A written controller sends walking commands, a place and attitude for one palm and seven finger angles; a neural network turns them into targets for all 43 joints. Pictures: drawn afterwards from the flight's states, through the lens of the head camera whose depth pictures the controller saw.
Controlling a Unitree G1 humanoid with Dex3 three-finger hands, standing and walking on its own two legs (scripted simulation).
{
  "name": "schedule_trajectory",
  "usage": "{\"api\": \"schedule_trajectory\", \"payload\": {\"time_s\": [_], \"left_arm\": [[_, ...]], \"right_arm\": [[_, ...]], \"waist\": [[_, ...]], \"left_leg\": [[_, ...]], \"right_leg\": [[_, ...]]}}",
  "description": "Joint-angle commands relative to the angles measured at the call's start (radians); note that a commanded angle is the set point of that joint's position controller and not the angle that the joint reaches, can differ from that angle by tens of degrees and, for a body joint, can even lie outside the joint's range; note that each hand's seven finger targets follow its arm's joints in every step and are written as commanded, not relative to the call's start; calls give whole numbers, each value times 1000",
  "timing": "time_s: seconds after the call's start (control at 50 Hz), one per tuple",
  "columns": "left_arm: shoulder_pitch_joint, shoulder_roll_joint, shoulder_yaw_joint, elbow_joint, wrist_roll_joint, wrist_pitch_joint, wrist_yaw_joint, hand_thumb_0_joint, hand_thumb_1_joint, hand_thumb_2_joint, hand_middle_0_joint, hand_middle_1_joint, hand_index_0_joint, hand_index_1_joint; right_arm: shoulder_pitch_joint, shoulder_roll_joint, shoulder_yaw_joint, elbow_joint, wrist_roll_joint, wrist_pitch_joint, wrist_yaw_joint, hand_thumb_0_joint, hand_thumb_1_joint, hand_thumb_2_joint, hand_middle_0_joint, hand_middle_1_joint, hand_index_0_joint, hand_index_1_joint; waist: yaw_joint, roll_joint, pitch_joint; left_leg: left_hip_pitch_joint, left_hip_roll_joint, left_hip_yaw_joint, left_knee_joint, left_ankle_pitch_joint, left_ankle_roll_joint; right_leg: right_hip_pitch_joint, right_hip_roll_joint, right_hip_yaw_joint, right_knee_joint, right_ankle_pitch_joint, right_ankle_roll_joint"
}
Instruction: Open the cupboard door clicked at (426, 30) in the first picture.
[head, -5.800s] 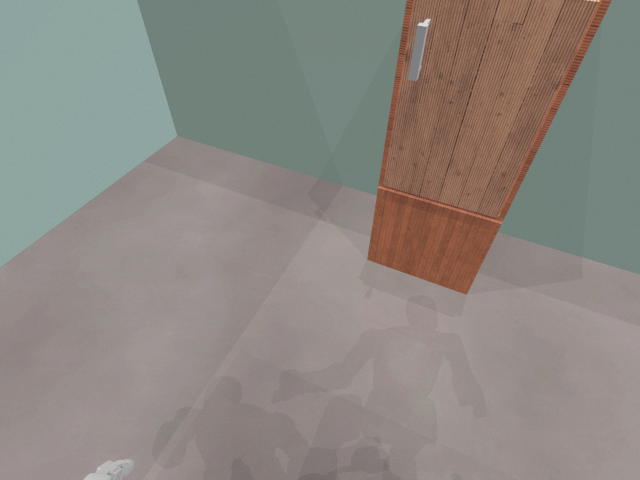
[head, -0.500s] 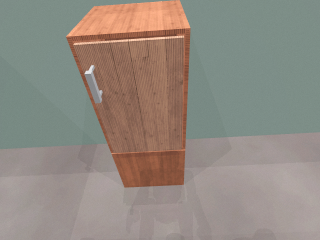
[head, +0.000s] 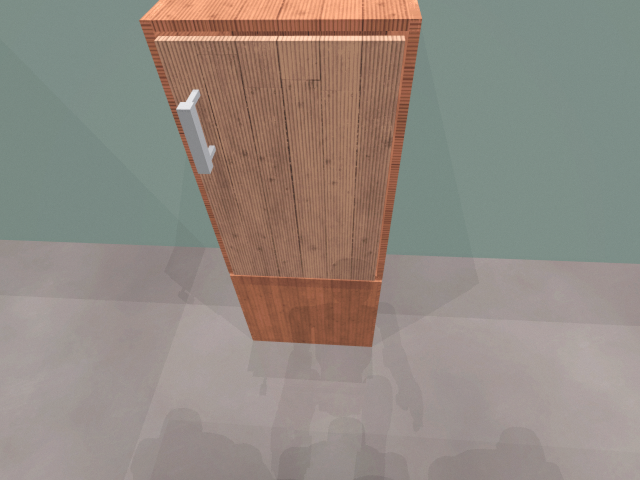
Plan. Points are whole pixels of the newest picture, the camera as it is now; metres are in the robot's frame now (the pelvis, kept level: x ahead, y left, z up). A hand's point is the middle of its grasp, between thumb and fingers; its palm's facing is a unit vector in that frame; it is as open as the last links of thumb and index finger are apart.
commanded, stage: come to a stop and stand still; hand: left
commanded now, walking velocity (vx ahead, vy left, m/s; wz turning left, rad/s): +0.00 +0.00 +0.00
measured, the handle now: (199, 132) +0.60 +0.27 +0.11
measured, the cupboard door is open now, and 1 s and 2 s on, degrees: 0 0 0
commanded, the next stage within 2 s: look again from close up in 0.88 s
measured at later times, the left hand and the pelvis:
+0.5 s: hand out of the picture +0.01 +0.22 -0.17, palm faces +0.01 -0.98 -0.22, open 7.3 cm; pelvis +0.00 +0.04 +0.00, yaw -1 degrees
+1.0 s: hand out of the picture -0.04 +0.19 -0.17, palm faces +0.02 -0.99 -0.14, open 7.3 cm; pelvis -0.01 +0.05 +0.00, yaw -1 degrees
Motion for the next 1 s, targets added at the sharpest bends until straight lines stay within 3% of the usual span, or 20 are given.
{"api": "schedule_trajectory", "payload": {"time_s": [0.0,0.02,0.06,0.1,0.2,0.44,0.48,0.68,0.94,0.96,0.98], "left_arm": [[53,103,20,-21,1,-1,15,0,900,900,-200,-300,-200,-300],[48,108,20,-20,4,1,18,0,900,900,-200,-300,-200,-300],[27,132,21,-10,0,4,13,0,900,900,-200,-300,-200,-300],[19,145,21,-14,-1,5,13,0,900,900,-200,-300,-200,-300],[-15,147,20,-25,-1,9,12,0,900,900,-200,-300,-200,-300],[-73,191,18,-49,-9,15,7,0,900,900,-200,-300,-200,-300],[-80,195,18,-52,-9,15,7,0,900,900,-200,-300,-200,-300],[-67,181,15,-47,-10,17,10,0,900,900,-200,-300,-200,-300],[-22,147,7,-27,-5,10,13,0,900,900,-200,-300,-200,-300],[-12,183,-6,-35,15,-31,45,0,900,900,-200,-300,-200,-300],[-6,208,7,-50,11,-40,39,0,900,900,-200,-300,-200,-300]], "right_arm": [[108,-48,8,13,-2,-23,-13,0,-900,-900,200,300,200,300],[101,-45,9,15,-3,-19,-15,0,-900,-900,200,300,200,300],[83,-27,22,22,-2,-20,-20,0,-900,-900,200,300,200,300],[82,-29,25,22,-1,-19,-21,0,-900,-900,200,300,200,300],[85,-31,27,25,-6,-22,-22,0,-900,-900,200,300,200,300],[124,-59,40,42,-8,-27,-9,0,-900,-900,200,300,200,300],[137,-58,41,48,-6,-26,-7,0,-900,-900,200,300,200,300],[186,-38,42,69,-3,-28,-4,0,-900,-900,200,300,200,300],[199,-15,35,64,-1,-31,-5,0,-900,-900,200,300,200,300],[110,-68,43,-23,8,-50,18,0,-900,-900,200,300,200,300],[119,-45,43,-55,1,-47,22,0,-900,-900,200,300,200,300]], "waist": [[-38,-46,7],[-41,-44,34],[-42,15,28],[-42,23,19],[-40,-22,38],[-34,-40,40],[-35,-65,46],[-39,-51,78],[-48,-42,87],[-29,-48,116],[-62,-22,98]], "left_leg": [[169,106,-43,-32,349,54],[151,107,-34,-26,315,49],[147,92,-37,-40,367,48],[137,91,-40,-50,361,45],[124,93,-53,-89,351,45],[110,85,-68,-153,297,50],[103,84,-71,-161,273,52],[76,76,-74,-190,166,55],[83,71,-71,-184,137,58],[-28,74,-59,22,298,32],[-8,54,-52,-6,229,32]], "right_leg": [[-103,-177,161,-76,384,68],[-106,-174,166,-94,377,75],[-57,-176,150,-73,444,72],[-29,-177,148,-76,447,71],[-12,-171,135,-76,407,63],[22,-175,129,-90,292,60],[24,-171,128,-95,265,61],[-5,-168,130,-107,174,63],[-51,-168,139,-113,171,67],[-92,-193,164,-70,445,65],[-78,-217,147,-33,559,49]]}}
